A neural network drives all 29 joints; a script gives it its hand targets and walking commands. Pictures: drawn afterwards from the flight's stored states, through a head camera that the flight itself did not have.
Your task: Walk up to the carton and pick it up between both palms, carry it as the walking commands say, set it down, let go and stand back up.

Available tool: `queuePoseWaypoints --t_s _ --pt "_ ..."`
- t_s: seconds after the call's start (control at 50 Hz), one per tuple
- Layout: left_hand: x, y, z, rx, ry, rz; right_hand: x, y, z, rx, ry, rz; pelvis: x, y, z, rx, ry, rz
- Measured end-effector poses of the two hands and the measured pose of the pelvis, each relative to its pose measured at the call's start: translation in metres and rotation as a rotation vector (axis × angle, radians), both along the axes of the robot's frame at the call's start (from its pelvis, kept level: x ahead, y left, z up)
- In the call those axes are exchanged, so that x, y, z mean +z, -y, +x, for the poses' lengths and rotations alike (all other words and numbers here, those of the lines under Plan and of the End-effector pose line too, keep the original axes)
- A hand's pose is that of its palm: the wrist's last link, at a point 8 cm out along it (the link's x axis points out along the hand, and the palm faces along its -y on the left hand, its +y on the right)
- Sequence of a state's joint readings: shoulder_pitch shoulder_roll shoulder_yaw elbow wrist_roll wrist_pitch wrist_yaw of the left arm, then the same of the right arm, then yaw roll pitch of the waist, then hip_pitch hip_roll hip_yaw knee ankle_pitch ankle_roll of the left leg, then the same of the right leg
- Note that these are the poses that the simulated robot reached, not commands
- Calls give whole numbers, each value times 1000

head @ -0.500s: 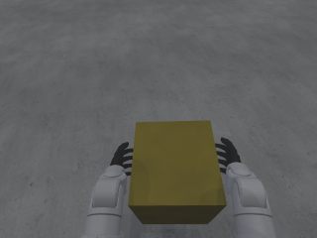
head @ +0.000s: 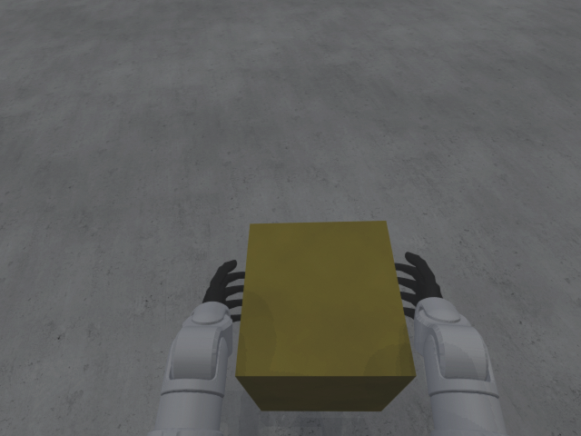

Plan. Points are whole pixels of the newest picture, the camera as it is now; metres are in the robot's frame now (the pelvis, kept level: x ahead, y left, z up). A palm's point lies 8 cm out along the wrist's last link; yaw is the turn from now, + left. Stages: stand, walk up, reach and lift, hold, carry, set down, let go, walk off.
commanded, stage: carry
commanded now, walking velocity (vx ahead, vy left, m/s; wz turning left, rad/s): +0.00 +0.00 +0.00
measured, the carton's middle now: (319, 322) +0.29 +0.00 -0.05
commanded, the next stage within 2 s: none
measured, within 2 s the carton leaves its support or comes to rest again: neither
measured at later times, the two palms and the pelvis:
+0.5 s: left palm (221, 309) +0.27 +0.14 +0.03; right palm (430, 305) +0.28 -0.15 +0.03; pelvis +0.00 -0.01 +0.00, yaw +0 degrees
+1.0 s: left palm (226, 306) +0.28 +0.13 +0.02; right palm (432, 301) +0.29 -0.16 +0.03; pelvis +0.01 -0.01 +0.00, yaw +0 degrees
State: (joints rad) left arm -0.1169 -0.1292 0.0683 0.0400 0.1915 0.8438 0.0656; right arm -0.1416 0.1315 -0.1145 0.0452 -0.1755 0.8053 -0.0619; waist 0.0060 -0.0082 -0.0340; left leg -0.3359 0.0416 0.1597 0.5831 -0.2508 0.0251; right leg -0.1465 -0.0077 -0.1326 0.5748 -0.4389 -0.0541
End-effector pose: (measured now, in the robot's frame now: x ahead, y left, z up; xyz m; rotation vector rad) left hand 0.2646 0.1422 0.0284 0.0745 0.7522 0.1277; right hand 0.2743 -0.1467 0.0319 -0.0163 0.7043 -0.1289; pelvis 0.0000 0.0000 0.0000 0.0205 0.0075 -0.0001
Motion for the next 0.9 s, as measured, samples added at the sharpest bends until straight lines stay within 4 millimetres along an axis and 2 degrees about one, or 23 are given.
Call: queuePoseWaypoints --t_s 0.48,0.9 --pt "1 6 3 4 2 15 -3 6 3 7 1 9 0 8 0 3 4 2" --pt "-4 13 8 -3 -2 15 -8 13 9 13 -3 -4 0 14 8 2 2 3"
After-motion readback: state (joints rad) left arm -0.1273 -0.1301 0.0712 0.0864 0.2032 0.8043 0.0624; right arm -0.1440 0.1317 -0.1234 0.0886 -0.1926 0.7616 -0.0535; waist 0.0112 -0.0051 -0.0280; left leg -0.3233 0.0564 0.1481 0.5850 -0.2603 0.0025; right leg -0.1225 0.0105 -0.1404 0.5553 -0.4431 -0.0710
